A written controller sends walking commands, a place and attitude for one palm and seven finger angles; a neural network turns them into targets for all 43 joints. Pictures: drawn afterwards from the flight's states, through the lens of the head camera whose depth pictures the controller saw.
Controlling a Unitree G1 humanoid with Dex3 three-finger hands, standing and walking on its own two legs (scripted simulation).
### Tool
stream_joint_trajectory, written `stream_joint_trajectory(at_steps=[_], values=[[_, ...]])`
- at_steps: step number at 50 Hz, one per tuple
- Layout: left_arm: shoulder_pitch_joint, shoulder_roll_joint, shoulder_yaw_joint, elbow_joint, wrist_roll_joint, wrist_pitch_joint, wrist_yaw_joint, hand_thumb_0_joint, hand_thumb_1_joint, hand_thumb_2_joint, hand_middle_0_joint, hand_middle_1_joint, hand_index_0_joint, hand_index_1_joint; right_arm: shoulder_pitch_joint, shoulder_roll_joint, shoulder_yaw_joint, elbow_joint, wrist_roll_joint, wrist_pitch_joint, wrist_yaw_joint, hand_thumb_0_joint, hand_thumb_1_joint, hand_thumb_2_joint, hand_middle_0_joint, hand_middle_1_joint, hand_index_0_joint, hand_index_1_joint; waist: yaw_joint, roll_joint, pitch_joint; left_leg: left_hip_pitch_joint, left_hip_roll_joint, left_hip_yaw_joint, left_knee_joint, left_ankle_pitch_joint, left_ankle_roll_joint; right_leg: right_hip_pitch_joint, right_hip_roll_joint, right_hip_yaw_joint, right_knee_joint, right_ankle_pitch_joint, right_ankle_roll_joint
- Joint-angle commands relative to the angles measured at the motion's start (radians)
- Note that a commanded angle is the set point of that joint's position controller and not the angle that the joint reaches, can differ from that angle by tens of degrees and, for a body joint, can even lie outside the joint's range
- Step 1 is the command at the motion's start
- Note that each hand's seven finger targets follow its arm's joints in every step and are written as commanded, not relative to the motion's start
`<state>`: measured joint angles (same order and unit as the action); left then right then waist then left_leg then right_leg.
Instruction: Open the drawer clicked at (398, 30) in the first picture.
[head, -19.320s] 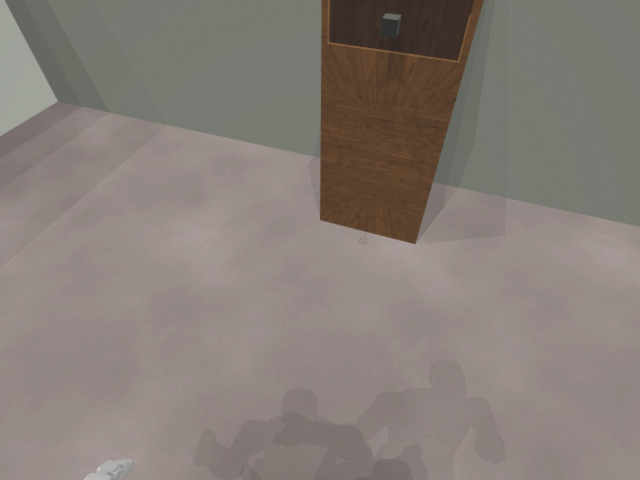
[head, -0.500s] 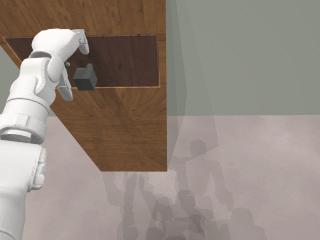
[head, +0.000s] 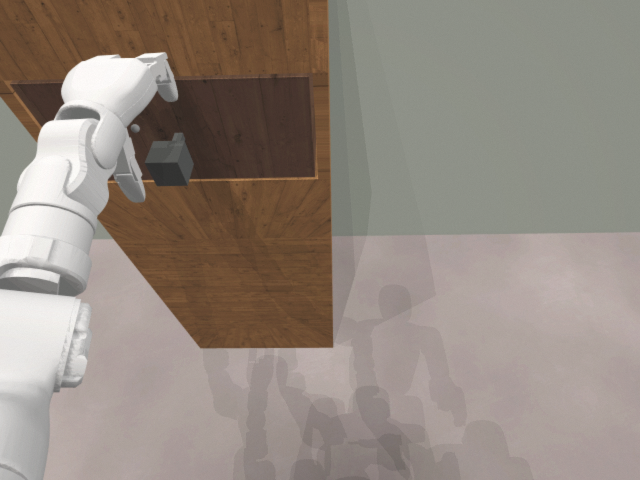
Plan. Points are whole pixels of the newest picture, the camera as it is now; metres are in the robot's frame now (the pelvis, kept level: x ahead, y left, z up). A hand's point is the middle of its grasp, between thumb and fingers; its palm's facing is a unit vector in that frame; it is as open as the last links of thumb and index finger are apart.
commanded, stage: re-aim the fingers above the handle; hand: left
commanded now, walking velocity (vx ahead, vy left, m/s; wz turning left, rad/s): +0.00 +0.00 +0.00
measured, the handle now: (174, 153) +0.53 +0.20 +0.10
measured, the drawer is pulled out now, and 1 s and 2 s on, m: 0.00 0.00 0.00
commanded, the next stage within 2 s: lower the fingers behind the handle in 1.64 s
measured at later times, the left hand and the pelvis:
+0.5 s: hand (138, 131) +0.49 +0.21 +0.17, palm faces +0.01 -0.03 -1.00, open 13.9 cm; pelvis +0.00 +0.01 +0.00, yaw +0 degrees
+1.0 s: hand (134, 130) +0.49 +0.22 +0.18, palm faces +0.01 +0.00 -1.00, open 13.8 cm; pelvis +0.00 +0.00 +0.00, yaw -1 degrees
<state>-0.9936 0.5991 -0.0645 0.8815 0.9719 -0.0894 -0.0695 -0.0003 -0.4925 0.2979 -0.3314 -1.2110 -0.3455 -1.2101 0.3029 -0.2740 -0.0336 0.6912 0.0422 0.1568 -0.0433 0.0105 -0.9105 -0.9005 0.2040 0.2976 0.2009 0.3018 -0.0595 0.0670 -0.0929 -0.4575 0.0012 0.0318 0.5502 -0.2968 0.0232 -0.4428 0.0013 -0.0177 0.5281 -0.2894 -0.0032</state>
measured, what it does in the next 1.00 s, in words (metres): stands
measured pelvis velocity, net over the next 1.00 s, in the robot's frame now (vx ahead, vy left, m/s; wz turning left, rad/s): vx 0.00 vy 0.00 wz -0.01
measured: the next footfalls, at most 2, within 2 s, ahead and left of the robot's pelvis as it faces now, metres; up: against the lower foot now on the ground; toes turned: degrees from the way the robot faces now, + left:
none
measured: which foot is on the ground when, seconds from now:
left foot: down 0.00-1.00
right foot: down 0.00-1.00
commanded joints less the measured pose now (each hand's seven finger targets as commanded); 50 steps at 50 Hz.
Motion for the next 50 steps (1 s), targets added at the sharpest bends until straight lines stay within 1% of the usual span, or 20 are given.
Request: stream_joint_trajectory(at_steps=[1,2,4,7,9,12,15,17,24,27,31,33,35,37,40,43,46,48,49,50], values=[[-0.498,0.268,0.082,-0.159,0.000,0.025,0.040,0.000,-0.500,0.300,-0.300,-1.200,-0.300,-1.200,0.043,-0.149,-0.048,-0.086,-0.002,-0.024,-0.011,0.000,-0.900,-0.900,0.200,0.300,0.200,0.300,-0.013,-0.049,-0.356,0.214,-0.012,-0.013,-0.009,0.428,0.021,0.147,0.031,0.001,-0.027,0.368,-0.024],[-0.498,0.280,0.090,-0.171,0.003,0.026,0.038,0.000,-0.500,0.300,-0.300,-1.200,-0.300,-1.200,0.040,-0.148,-0.045,-0.094,-0.001,-0.026,-0.012,0.000,-0.900,-0.900,0.200,0.300,0.200,0.300,-0.005,-0.043,-0.368,0.208,-0.014,-0.013,-0.013,0.416,0.021,0.154,0.031,0.002,-0.027,0.358,-0.024],[-0.530,0.234,0.051,-0.173,0.003,0.024,0.033,0.000,-0.500,0.300,-0.300,-1.200,-0.300,-1.200,0.046,-0.144,-0.047,-0.091,0.000,-0.028,-0.013,0.000,-0.900,-0.900,0.200,0.300,0.200,0.300,-0.025,-0.047,-0.369,0.232,-0.012,-0.015,-0.008,0.424,0.023,0.132,0.032,-0.001,-0.032,0.345,-0.025],[-0.537,0.235,0.055,-0.195,0.005,0.026,0.035,0.000,-0.500,0.300,-0.300,-1.200,-0.300,-1.200,0.050,-0.144,-0.048,-0.091,-0.005,-0.030,-0.010,0.000,-0.900,-0.900,0.200,0.300,0.200,0.300,-0.014,-0.006,-0.403,0.265,-0.010,-0.020,-0.003,0.462,0.019,0.120,0.033,-0.001,-0.022,0.353,-0.027],[-0.516,0.254,0.074,-0.175,0.001,0.025,0.027,0.000,-0.500,0.300,-0.300,-1.200,-0.300,-1.200,0.052,-0.147,-0.047,-0.092,-0.005,-0.027,-0.011,0.000,-0.900,-0.900,0.200,0.300,0.200,0.300,-0.013,-0.037,-0.411,0.254,-0.012,-0.019,0.001,0.476,0.020,0.145,0.033,0.000,-0.023,0.372,-0.028],[-0.540,0.205,0.034,-0.176,-0.005,0.026,0.024,0.000,-0.500,0.300,-0.300,-1.200,-0.300,-1.200,0.047,-0.143,-0.045,-0.093,-0.004,-0.028,-0.009,0.000,-0.900,-0.900,0.200,0.300,0.200,0.300,-0.025,-0.051,-0.372,0.247,-0.008,-0.025,-0.007,0.443,0.020,0.112,0.034,-0.006,-0.024,0.342,-0.024],[-0.530,0.258,0.079,-0.210,0.000,0.010,0.029,0.000,-0.500,0.300,-0.300,-1.200,-0.300,-1.200,0.049,-0.142,-0.049,-0.099,-0.007,-0.028,-0.013,0.000,-0.900,-0.900,0.200,0.300,0.200,0.300,-0.007,-0.027,-0.425,0.265,-0.011,-0.021,0.002,0.474,0.022,0.142,0.033,0.004,-0.019,0.366,-0.026],[-0.534,0.207,0.043,-0.218,0.000,0.011,0.030,0.000,-0.500,0.300,-0.300,-1.200,-0.300,-1.200,0.047,-0.136,-0.049,-0.098,-0.006,-0.029,-0.009,0.000,-0.900,-0.900,0.200,0.300,0.200,0.300,-0.013,-0.009,-0.396,0.274,-0.008,-0.026,0.004,0.499,0.017,0.111,0.034,-0.005,-0.017,0.358,-0.027],[-0.507,0.276,0.107,-0.229,-0.003,0.020,0.043,0.000,-0.500,0.300,-0.300,-1.200,-0.300,-1.200,0.036,-0.144,-0.048,-0.104,-0.008,-0.027,-0.008,0.000,-0.900,-0.900,0.200,0.300,0.200,0.300,0.007,-0.036,-0.417,0.251,-0.009,-0.020,0.000,0.508,0.019,0.163,0.033,-0.001,-0.015,0.386,-0.028],[-0.531,0.218,0.054,-0.255,0.005,0.028,0.048,0.000,-0.500,0.300,-0.300,-1.200,-0.300,-1.200,0.035,-0.136,-0.051,-0.102,-0.007,-0.029,-0.004,0.000,-0.900,-0.900,0.200,0.300,0.200,0.300,-0.006,0.003,-0.415,0.284,-0.004,-0.026,0.004,0.519,0.015,0.122,0.036,-0.005,-0.016,0.362,-0.027],[-0.524,0.118,-0.016,-0.253,-0.021,0.047,0.038,0.000,-0.500,0.300,-0.300,-1.200,-0.300,-1.200,0.034,-0.137,-0.056,-0.095,-0.002,-0.034,0.000,0.000,-0.900,-0.900,0.200,0.300,0.200,0.300,-0.028,-0.031,-0.379,0.297,-0.003,-0.029,-0.003,0.472,0.019,0.092,0.038,-0.008,-0.032,0.330,-0.025],[-0.528,0.176,0.030,-0.245,-0.017,0.049,0.038,0.000,-0.500,0.300,-0.300,-1.200,-0.300,-1.200,0.039,-0.143,-0.055,-0.087,-0.004,-0.035,-0.003,0.000,-0.900,-0.900,0.200,0.300,0.200,0.300,-0.019,-0.040,-0.396,0.291,-0.008,-0.027,-0.006,0.465,0.019,0.115,0.037,-0.005,-0.030,0.343,-0.027],[-0.544,0.193,0.043,-0.279,-0.020,0.045,0.041,0.000,-0.500,0.300,-0.300,-1.200,-0.300,-1.200,0.031,-0.138,-0.051,-0.092,-0.008,-0.034,-0.004,0.000,-0.900,-0.900,0.200,0.300,0.200,0.300,-0.010,-0.016,-0.430,0.299,-0.013,-0.025,-0.001,0.503,0.020,0.144,0.034,0.000,-0.025,0.383,-0.028],[-0.526,0.196,0.050,-0.258,-0.012,0.050,0.049,0.000,-0.500,0.300,-0.300,-1.200,-0.300,-1.200,0.023,-0.132,-0.044,-0.094,-0.008,-0.033,-0.002,0.000,-0.900,-0.900,0.200,0.300,0.200,0.300,0.002,-0.013,-0.422,0.280,-0.013,-0.025,-0.006,0.496,0.016,0.152,0.033,-0.004,-0.018,0.375,-0.029],[-0.510,0.281,0.117,-0.199,0.004,0.062,0.069,0.000,-0.500,0.300,-0.300,-1.200,-0.300,-1.200,0.010,-0.138,-0.035,-0.093,-0.008,-0.030,-0.008,0.000,-0.900,-0.900,0.200,0.300,0.200,0.300,0.013,-0.060,-0.391,0.209,-0.015,-0.015,-0.021,0.445,0.018,0.195,0.028,-0.001,-0.017,0.383,-0.027],[-0.476,0.281,0.113,-0.171,0.018,0.080,0.075,0.000,-0.500,0.300,-0.300,-1.200,-0.300,-1.200,0.000,-0.136,-0.031,-0.104,-0.005,-0.031,-0.011,0.000,-0.900,-0.900,0.200,0.300,0.200,0.300,0.024,-0.060,-0.380,0.181,-0.015,-0.005,-0.032,0.419,0.017,0.213,0.025,0.001,-0.016,0.380,-0.026],[-0.464,0.270,0.093,-0.143,0.023,0.093,0.062,0.000,-0.500,0.300,-0.300,-1.200,-0.300,-1.200,0.001,-0.143,-0.033,-0.107,-0.003,-0.033,-0.015,0.000,-0.900,-0.900,0.200,0.300,0.200,0.300,0.012,-0.095,-0.370,0.171,-0.012,0.003,-0.030,0.395,0.022,0.224,0.019,0.011,-0.025,0.394,-0.020],[-0.461,0.271,0.081,-0.163,0.026,0.085,0.042,0.000,-0.500,0.300,-0.300,-1.200,-0.300,-1.200,0.001,-0.143,-0.034,-0.114,0.001,-0.033,-0.020,0.000,-0.900,-0.900,0.200,0.300,0.200,0.300,0.007,-0.081,-0.383,0.180,-0.015,0.007,-0.030,0.386,0.025,0.231,0.018,0.014,-0.029,0.399,-0.018],[-0.467,0.227,0.049,-0.193,0.015,0.076,0.027,0.000,-0.500,0.300,-0.300,-1.200,-0.300,-1.200,0.002,-0.142,-0.038,-0.121,0.000,-0.034,-0.020,0.000,-0.900,-0.900,0.200,0.300,0.200,0.300,-0.001,-0.096,-0.402,0.200,-0.017,0.007,-0.020,0.416,0.029,0.243,0.016,0.020,-0.032,0.429,-0.019],[-0.467,0.222,0.044,-0.234,0.008,0.065,0.017,0.000,-0.500,0.300,-0.300,-1.200,-0.300,-1.200,0.000,-0.140,-0.042,-0.122,0.001,-0.034,-0.020,0.000,-0.900,-0.900,0.200,0.300,0.200,0.300,0.000,-0.067,-0.417,0.222,-0.015,0.004,-0.022,0.420,0.029,0.237,0.016,0.021,-0.033,0.427,-0.017]])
